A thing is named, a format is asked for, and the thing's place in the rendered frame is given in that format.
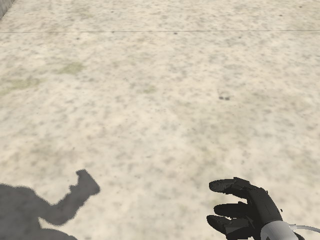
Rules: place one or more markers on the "robot right forearm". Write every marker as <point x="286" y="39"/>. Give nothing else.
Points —
<point x="279" y="230"/>

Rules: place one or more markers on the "robot right hand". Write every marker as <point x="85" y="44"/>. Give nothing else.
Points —
<point x="247" y="220"/>

